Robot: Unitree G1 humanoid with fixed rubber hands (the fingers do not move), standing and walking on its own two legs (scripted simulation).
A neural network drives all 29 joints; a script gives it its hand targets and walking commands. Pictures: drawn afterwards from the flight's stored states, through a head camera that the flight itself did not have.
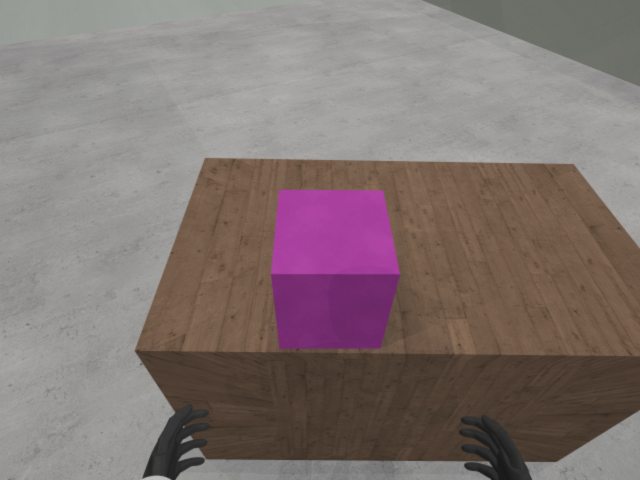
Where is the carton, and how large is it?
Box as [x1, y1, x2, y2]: [271, 190, 399, 348]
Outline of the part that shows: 279,190 271,268 279,348 379,348 399,276 382,190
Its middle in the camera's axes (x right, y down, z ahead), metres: +0.02 +0.06 +0.66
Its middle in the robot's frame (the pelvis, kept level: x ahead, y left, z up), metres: +0.46 +0.03 -0.04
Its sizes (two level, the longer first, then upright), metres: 0.181 0.175 0.204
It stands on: a pedestal, 0.64 m high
